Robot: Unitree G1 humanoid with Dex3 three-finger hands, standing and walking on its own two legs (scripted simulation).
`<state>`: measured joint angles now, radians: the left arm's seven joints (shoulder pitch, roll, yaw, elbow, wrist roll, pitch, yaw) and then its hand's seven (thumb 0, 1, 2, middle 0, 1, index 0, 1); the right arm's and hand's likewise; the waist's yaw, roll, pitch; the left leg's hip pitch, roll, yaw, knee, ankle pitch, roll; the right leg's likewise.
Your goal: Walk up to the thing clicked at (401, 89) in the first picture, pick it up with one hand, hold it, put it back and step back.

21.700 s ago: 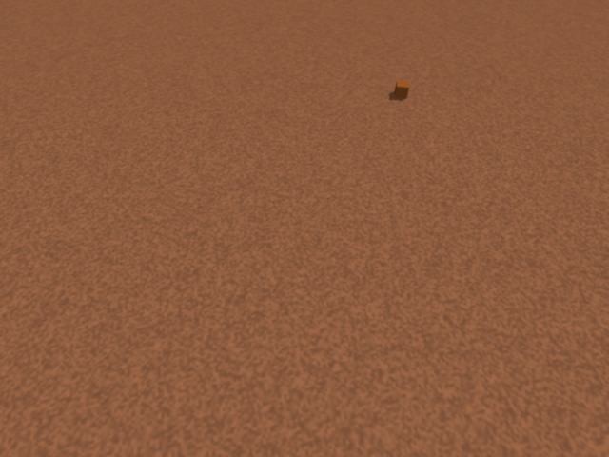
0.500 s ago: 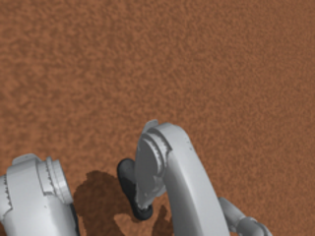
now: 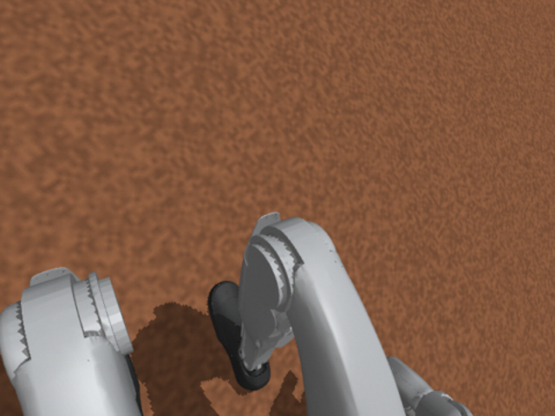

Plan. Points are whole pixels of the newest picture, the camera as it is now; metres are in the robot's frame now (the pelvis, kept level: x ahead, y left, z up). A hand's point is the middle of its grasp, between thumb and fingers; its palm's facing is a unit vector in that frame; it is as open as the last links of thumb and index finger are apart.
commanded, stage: settle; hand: left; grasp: from above
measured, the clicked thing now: out of the picture +0.42 +0.37 -0.27
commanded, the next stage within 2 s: lift in 1.00 s
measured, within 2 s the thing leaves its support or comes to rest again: leaves its support in 0.46 s
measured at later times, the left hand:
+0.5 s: hand out of the picture +0.41 +0.37 -0.22, palm faces -0.42 -0.13 -0.90, open 10.2 cm
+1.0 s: hand out of the picture +0.40 +0.37 -0.13, palm faces -0.46 -0.12 -0.88, open 10.1 cm
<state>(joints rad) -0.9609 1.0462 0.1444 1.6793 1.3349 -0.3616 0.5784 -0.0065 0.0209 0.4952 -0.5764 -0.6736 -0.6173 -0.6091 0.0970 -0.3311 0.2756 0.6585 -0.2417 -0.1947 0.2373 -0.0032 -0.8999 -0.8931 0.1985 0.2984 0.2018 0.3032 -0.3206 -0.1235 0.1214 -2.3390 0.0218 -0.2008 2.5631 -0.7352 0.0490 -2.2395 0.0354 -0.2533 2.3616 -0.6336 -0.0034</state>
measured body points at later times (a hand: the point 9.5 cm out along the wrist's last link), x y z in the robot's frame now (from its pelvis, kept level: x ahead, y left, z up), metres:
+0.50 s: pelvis +0.01 +0.00 +0.00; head +0.26 +0.13 +0.35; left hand +0.43 +0.38 -0.17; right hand +0.10 -0.26 -0.07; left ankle +0.06 +0.11 -0.27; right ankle +0.12 -0.10 -0.27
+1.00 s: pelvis +0.00 -0.01 +0.04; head +0.23 +0.10 +0.41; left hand +0.42 +0.37 -0.08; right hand +0.12 -0.27 -0.06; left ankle +0.06 +0.11 -0.27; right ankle +0.12 -0.10 -0.27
